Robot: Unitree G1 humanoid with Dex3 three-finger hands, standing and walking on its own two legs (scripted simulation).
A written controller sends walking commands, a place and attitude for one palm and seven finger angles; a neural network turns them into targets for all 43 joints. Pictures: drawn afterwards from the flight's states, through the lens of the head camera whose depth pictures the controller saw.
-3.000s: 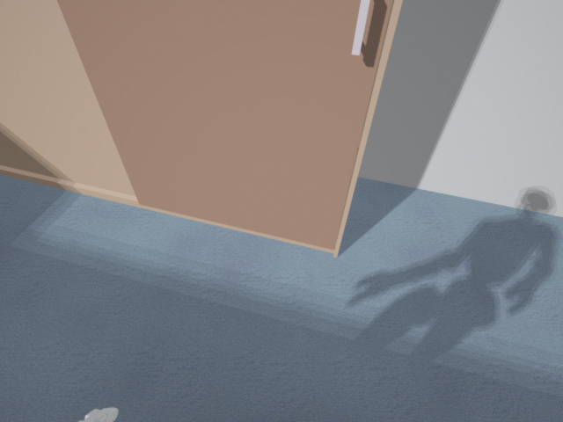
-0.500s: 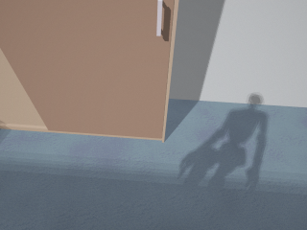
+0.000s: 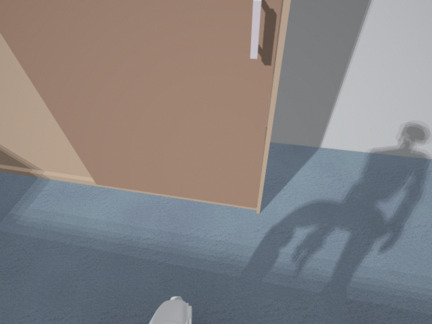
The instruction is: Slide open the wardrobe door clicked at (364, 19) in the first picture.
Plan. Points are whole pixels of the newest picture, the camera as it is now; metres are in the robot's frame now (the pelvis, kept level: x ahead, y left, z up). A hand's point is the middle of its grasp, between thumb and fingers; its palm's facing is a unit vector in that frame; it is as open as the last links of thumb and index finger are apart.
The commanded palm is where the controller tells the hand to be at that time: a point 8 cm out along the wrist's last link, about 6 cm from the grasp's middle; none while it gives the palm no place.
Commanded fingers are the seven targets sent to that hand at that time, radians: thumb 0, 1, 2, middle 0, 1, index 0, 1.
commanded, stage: take the last steps up to it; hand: right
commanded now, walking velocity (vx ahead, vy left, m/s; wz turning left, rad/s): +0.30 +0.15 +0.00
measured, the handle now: (256, 27) +0.79 -0.05 +0.20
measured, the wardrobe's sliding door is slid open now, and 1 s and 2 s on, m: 0.00 0.00 0.00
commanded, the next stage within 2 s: come to a stop and stand still in 0.58 s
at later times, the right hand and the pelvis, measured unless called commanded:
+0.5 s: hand (278, 313) +0.20 -0.11 -0.20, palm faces +0.11 +0.98 -0.15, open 7.3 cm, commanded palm none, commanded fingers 0.00 -0.90 -0.90 0.20 0.30 0.20 0.30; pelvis +0.20 +0.07 -0.01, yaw -3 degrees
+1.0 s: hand (259, 242) +0.36 -0.07 -0.18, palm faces +0.06 +0.97 -0.25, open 7.4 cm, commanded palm none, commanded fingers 0.00 -0.90 -0.90 0.20 0.30 0.20 0.30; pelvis +0.32 +0.12 -0.02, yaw -3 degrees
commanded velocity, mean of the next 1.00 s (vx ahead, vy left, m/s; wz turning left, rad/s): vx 0.07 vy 0.03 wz -0.03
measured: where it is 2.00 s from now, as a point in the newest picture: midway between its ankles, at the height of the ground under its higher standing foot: outside the picture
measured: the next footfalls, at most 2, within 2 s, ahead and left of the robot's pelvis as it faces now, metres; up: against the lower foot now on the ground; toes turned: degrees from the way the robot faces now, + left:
left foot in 0.16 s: +0.22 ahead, +0.18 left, +0.00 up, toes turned +8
right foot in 0.52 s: +0.31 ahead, -0.03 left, +0.00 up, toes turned -13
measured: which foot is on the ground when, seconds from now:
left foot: up 0.00-0.14, down 0.16-0.54, up 0.56-0.90, down 0.92-1.00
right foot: down 0.00-0.16, up 0.18-0.50, down 0.52-0.94, up 0.96-1.00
